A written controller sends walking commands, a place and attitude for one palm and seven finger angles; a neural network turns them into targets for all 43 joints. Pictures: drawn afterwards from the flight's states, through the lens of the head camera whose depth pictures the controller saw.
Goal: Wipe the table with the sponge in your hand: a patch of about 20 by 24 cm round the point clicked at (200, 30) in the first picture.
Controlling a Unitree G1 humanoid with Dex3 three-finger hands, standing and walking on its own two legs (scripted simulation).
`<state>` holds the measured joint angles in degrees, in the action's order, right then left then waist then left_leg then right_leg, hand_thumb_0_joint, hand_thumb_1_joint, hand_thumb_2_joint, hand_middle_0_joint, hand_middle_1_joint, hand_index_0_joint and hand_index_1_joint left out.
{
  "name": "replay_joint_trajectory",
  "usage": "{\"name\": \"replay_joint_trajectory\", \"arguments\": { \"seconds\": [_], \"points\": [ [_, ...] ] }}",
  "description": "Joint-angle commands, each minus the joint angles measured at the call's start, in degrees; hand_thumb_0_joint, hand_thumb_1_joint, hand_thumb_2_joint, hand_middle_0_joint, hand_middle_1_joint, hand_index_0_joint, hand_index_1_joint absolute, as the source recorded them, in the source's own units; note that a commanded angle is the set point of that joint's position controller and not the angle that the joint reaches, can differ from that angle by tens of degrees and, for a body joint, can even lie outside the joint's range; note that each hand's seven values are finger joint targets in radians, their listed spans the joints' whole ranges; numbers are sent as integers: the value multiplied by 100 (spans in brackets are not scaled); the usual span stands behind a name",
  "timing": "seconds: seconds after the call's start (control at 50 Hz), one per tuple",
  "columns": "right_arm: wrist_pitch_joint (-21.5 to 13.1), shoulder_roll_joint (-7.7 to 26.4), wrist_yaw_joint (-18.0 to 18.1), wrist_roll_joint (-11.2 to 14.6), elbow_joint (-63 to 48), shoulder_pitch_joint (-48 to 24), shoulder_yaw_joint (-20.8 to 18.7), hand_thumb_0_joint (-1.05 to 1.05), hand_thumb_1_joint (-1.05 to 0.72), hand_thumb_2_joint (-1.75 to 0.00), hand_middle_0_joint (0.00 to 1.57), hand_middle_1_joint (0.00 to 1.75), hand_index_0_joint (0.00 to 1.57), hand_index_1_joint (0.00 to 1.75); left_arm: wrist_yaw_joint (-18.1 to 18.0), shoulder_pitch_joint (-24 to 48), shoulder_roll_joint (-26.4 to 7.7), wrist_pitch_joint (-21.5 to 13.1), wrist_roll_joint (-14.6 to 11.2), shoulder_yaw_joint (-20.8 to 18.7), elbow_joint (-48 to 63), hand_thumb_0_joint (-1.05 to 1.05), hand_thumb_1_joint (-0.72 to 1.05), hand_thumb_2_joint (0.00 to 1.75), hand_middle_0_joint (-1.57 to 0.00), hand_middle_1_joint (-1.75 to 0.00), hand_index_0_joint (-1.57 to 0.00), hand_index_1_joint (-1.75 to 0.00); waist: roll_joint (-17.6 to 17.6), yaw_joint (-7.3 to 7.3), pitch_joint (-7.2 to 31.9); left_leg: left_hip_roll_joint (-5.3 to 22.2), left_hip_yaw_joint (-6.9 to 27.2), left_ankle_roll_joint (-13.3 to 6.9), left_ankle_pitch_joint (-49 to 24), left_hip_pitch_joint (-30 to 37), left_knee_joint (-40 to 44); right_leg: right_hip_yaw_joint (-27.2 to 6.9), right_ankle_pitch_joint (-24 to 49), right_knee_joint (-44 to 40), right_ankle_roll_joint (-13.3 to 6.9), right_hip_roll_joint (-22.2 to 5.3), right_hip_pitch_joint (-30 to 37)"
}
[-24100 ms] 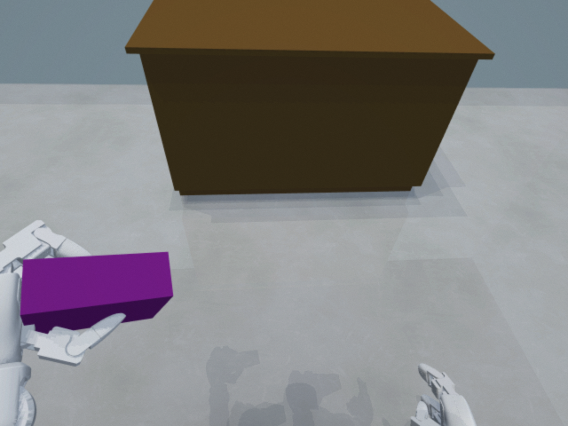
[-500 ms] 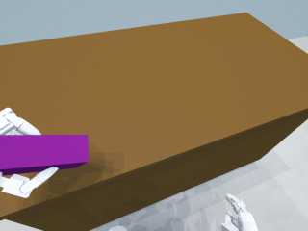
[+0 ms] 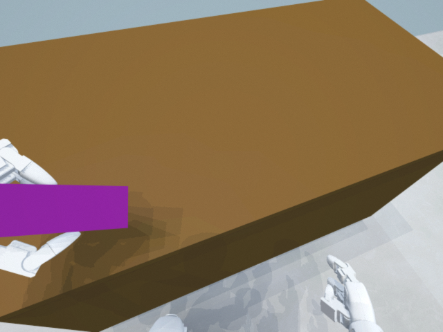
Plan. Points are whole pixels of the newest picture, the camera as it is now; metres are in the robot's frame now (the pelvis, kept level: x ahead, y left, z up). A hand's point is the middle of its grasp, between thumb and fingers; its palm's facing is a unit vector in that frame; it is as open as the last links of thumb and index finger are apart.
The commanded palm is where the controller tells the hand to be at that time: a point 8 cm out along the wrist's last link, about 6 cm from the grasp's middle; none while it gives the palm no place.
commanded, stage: shuffle to correct the standing spot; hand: left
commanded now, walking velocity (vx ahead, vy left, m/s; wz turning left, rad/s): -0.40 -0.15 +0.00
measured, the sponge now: (80, 210) +0.24 +0.20 +0.15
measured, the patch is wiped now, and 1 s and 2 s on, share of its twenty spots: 0.00 0.00 0.00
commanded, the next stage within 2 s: come to a stop and stand still in 0.82 s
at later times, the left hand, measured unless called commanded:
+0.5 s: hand (4, 263) +0.17 +0.25 +0.17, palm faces +0.32 -0.87 -0.37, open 9.4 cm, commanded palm +0.12 +0.29 +0.18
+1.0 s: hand (39, 291) +0.15 +0.21 +0.16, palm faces +0.34 -0.83 -0.44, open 9.4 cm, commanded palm +0.10 +0.24 +0.18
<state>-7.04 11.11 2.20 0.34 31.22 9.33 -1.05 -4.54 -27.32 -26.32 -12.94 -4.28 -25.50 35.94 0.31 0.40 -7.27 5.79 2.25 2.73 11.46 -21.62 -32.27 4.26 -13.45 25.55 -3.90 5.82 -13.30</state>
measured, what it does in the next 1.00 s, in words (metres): steps on the spot: left foot, then right foot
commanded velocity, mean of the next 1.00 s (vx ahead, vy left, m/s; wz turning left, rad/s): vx -0.06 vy -0.15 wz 0.00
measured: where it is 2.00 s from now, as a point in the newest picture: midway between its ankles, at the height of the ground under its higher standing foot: outside the picture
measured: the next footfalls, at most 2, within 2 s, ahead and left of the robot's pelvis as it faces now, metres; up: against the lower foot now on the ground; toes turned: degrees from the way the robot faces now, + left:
left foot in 0.52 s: -0.02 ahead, +0.11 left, +0.00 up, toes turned -3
right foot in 0.80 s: -0.01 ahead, -0.12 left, +0.00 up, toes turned -3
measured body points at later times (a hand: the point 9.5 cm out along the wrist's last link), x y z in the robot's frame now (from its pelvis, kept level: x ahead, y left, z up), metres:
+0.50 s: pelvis -0.04 +0.02 -0.01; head -0.02 +0.04 +0.44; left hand +0.15 +0.29 +0.19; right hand +0.10 -0.22 -0.09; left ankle -0.06 +0.12 -0.72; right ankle +0.00 -0.08 -0.73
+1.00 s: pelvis -0.06 -0.04 -0.01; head -0.03 -0.03 +0.44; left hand +0.13 +0.25 +0.18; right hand +0.11 -0.27 -0.09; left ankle -0.06 +0.12 -0.73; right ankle -0.04 -0.14 -0.73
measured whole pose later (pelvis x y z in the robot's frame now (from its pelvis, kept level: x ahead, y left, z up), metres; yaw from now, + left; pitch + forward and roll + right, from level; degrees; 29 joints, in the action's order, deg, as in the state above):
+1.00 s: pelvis -0.06 -0.04 -0.01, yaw +1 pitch -1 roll -1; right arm -4.0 11.1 1.1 1.9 32.2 11.3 -1.0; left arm -6.0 -30.9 -23.6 -8.3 -5.3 -22.7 32.0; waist -0.4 1.0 -4.5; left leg 6.0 0.9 1.9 18.8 -15.9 -35.2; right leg 6.5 -15.9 32.2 -2.1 0.6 -15.8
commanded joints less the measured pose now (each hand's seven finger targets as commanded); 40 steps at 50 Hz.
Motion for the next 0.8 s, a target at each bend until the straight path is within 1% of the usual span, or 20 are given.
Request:
{"name": "replay_joint_trajectory", "arguments": {
  "seconds": [0.0, 0.06, 0.08, 0.14, 0.18, 0.24, 0.3, 0.34, 0.36, 0.38, 0.44, 0.48, 0.5, 0.52, 0.54, 0.56, 0.58, 0.64, 0.7, 0.78],
  "points": [
    [-213, 625, 34, 19, -682, 18, -281, 0, -90, -90, 20, 30, 20, 30, -155, -452, -731, -489, -76, -679, 1000, 0, 10, 130, -120, -160, -120, -160, -100, -16, 1897, 65, -85, -316, -1539, 873, -547, -789, 3242, -223, 30, -1534, 475],
    [-343, 590, 103, 17, -690, -76, -316, 0, -90, -90, 20, 30, 20, 30, -191, -358, -988, -689, -68, -957, 1240, 0, 10, 130, -120, -160, -120, -160, 82, -49, 1765, -7, -19, -321, -833, 928, -367, -908, 2976, -158, -27, -1701, 38],
    [-339, 572, 137, 34, -647, -213, -257, 0, -90, -90, 20, 30, 20, 30, -250, -468, -1011, -672, -59, -988, 1183, 0, 10, 130, -120, -160, -120, -160, -164, -35, 1696, 159, 165, -380, -1225, 1132, -94, -899, 2420, -69, -61, -1568, -240],
    [-473, 643, 180, -110, -575, -170, -298, 0, -90, -90, 20, 30, 20, 30, -154, -248, -1015, -816, -62, -1018, 1298, 0, 10, 130, -120, -160, -120, -160, -955, 15, 1546, 1256, 1290, -918, -1846, 543, 839, -504, 250, 805, 404, -783, -66],
    [-519, 595, 143, -147, -537, -225, -261, 0, -90, -90, 20, 30, 20, 30, -127, -317, -979, -713, -33, -990, 1182, 0, 10, 130, -120, -160, -120, -160, -1482, -41, 1436, 1466, 1369, -1006, -1300, 540, 1172, -613, -1389, 888, 317, -689, -164],
    [-538, 760, 75, -133, -652, 52, -352, 0, -90, -90, 20, 30, 20, 30, -87, -38, -823, -609, -50, -861, 1332, 0, 10, 130, -120, -160, -120, -160, -1455, -30, 1352, 1147, 1034, -794, 377, 161, 934, -504, -821, 236, 212, -755, 319],
    [-406, 755, -16, -16, -739, 110, -281, 0, -90, -90, 20, 30, 20, 30, -84, -78, -638, -347, -72, -530, 1200, 0, 10, 130, -120, -160, -120, -160, -576, 1, 1378, 320, 273, -435, 2026, 24, 193, -466, -684, -415, 17, -921, 329],
    [-365, 717, 15, 69, -704, 196, -330, 0, -90, -90, 20, 30, 20, 30, -171, 62, -738, -156, -77, -535, 1102, 0, 10, 130, -120, -160, -120, -160, 598, 4, 1029, -445, -403, -151, 1986, 408, -1945, -1468, -2190, -1179, -560, -1885, -1242],
    [-318, 679, 26, 62, -649, 216, -326, 0, -90, -90, 20, 30, 20, 30, -225, 132, -681, -27, -93, -436, 1076, 0, 10, 130, -120, -160, -120, -160, 919, 32, 1017, -519, -424, -123, 1738, 748, -2867, -1749, -2657, -1502, -785, -2336, -1890],
    [-249, 699, 36, 80, -572, 140, -289, 0, -90, -90, 20, 30, 20, 30, -307, 46, -642, 103, -94, -354, 988, 0, 10, 130, -120, -160, -120, -160, 723, 81, 969, -449, -257, -163, 1573, 1002, -2984, -1912, -2606, -1568, -931, -2442, -2126],
    [-207, 504, 68, 25, -551, -80, -67, 0, -90, -90, 20, 30, 20, 30, -330, 217, -712, 199, -134, -391, 858, 0, 10, 130, -120, -160, -120, -160, 618, 95, 646, -366, -446, -240, 1376, 683, -798, -979, -1786, -883, -537, -1841, -1345],
    [-308, 577, 149, 105, -579, -168, -82, 0, -90, -90, 20, 30, 20, 30, -392, 367, -854, 95, -133, -456, 956, 0, 10, 130, -120, -160, -120, -160, -293, 74, 477, -188, -385, -303, 807, 847, 1261, -640, -925, 113, -175, -1317, -756],
    [-335, 649, 162, 48, -536, 6, -117, 0, -90, -90, 20, 30, 20, 30, -415, 420, -645, -3, -116, -323, 1004, 0, 10, 130, -120, -160, -120, -160, -841, 55, 614, 372, 379, -464, -150, 1097, 1872, -341, -380, 982, 80, -883, -552],
    [-344, 736, 135, -15, -616, 19, -260, 0, -90, -90, 20, 30, 20, 30, -412, 506, -767, -69, -47, -407, 1193, 0, 10, 130, -120, -160, -120, -160, -1495, -75, 814, 1257, 1358, -717, -2074, 1807, 1598, -238, -922, 1769, 279, -601, -1226],
    [-304, 718, 98, -43, -558, 23, -320, 0, -90, -90, 20, 30, 20, 30, -346, 362, -796, -70, 73, -401, 1090, 0, 10, 130, -120, -160, -120, -160, -1190, -158, 1008, 1518, 1254, -982, -3328, 2058, 1262, -335, -1180, 2551, 354, -541, -1435],
    [-278, 666, 45, -187, -551, -83, -292, 0, -90, -90, 20, 30, 20, 30, -230, 416, -914, -33, 44, -431, 1125, 0, 10, 130, -120, -160, -120, -160, -1564, -57, 1054, 1569, 1730, -781, -2782, 1505, 1381, -577, -1262, 2916, 386, -618, -1334],
    [-282, 637, 2, -203, -599, -243, -286, 0, -90, -90, 20, 30, 20, 30, -188, 621, -924, -54, 60, -468, 1517, 0, 10, 130, -120, -160, -120, -160, -1770, -51, 843, 1478, 1575, -727, -2687, 1381, 1404, -631, -1085, 3010, 391, -608, -1342],
    [-282, 775, -232, -47, -718, -24, -439, 0, -90, -90, 20, 30, 20, 30, -168, 214, -531, -78, 107, -199, 1657, 0, 10, 130, -120, -160, -120, -160, -1594, -167, 1165, 1029, 501, -601, -3183, 1913, 663, -200, -576, 1507, 158, -664, -962],
    [-265, 791, -290, 45, -829, 175, -393, 0, -90, -90, 20, 30, 20, 30, -128, -276, -435, -53, 16, -152, 1450, 0, 10, 130, -120, -160, -120, -160, -1662, 19, 1309, 739, 474, -380, -3105, 1991, 480, 164, -204, 228, 109, -427, -453],
    [-139, 783, -183, 128, -796, 177, -344, 0, -90, -90, 20, 30, 20, 30, -159, -59, -852, -1, 9, -519, 881, 0, 10, 130, -120, -160, -120, -160, -979, 116, 1264, 623, 332, -336, -1865, 1100, -22, 160, 1000, -624, 158, -604, 611]
  ]
}}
